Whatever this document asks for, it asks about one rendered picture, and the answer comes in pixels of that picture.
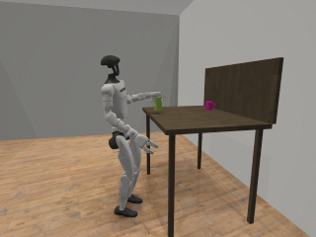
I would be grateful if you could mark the robot left forearm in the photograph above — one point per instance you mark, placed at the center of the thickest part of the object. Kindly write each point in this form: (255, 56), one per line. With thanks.
(141, 96)

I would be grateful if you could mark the right robot foot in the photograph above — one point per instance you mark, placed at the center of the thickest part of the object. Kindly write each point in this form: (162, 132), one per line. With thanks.
(126, 212)

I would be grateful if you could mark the table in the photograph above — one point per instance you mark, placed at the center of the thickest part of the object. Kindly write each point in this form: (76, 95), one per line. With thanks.
(246, 97)

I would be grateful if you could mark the robot right upper arm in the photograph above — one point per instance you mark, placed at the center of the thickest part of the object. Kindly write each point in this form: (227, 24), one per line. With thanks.
(107, 92)

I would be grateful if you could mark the robot right forearm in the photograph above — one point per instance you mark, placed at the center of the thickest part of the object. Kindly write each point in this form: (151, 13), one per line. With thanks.
(117, 122)

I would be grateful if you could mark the right robot thigh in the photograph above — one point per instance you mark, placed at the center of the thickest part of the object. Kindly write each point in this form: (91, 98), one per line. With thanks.
(124, 154)

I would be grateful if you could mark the left robot hand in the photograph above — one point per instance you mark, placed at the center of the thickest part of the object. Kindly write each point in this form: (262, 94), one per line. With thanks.
(157, 94)

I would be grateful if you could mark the robot left upper arm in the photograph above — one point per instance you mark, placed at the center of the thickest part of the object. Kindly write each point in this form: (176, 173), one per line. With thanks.
(128, 97)

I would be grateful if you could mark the sponge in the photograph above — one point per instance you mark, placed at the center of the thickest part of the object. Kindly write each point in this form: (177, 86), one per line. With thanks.
(158, 104)

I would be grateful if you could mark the right robot hand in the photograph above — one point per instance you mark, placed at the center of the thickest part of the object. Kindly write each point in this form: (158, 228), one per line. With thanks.
(141, 140)

